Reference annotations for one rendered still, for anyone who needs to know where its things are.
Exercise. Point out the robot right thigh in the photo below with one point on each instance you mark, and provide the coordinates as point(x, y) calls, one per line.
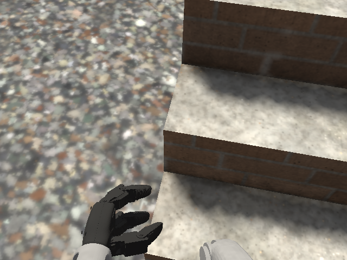
point(223, 249)

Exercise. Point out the left robot hand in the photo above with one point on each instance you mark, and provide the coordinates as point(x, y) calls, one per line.
point(107, 228)

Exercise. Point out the left robot forearm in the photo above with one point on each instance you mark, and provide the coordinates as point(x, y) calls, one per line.
point(92, 251)

